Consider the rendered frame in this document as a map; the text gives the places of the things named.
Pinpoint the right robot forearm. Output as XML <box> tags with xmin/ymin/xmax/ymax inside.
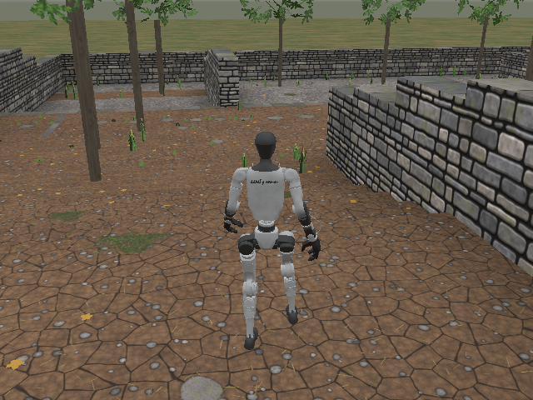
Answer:
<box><xmin>298</xmin><ymin>202</ymin><xmax>317</xmax><ymax>242</ymax></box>

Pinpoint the robot left hand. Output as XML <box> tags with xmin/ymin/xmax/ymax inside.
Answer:
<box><xmin>223</xmin><ymin>219</ymin><xmax>243</xmax><ymax>233</ymax></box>

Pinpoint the left robot upper arm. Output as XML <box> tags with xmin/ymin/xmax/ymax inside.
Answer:
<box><xmin>227</xmin><ymin>167</ymin><xmax>249</xmax><ymax>212</ymax></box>

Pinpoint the robot right hand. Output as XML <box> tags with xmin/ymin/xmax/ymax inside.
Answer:
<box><xmin>301</xmin><ymin>238</ymin><xmax>321</xmax><ymax>261</ymax></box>

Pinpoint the robot left thigh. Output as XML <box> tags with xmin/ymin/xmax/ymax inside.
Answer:
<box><xmin>238</xmin><ymin>234</ymin><xmax>258</xmax><ymax>298</ymax></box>

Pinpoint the robot right shin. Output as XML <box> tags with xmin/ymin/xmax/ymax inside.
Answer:
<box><xmin>284</xmin><ymin>263</ymin><xmax>296</xmax><ymax>313</ymax></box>

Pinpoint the left robot forearm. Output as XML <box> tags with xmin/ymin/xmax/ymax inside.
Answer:
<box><xmin>224</xmin><ymin>199</ymin><xmax>236</xmax><ymax>224</ymax></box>

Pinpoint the right robot upper arm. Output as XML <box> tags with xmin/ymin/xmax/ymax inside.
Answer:
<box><xmin>283</xmin><ymin>167</ymin><xmax>305</xmax><ymax>215</ymax></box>

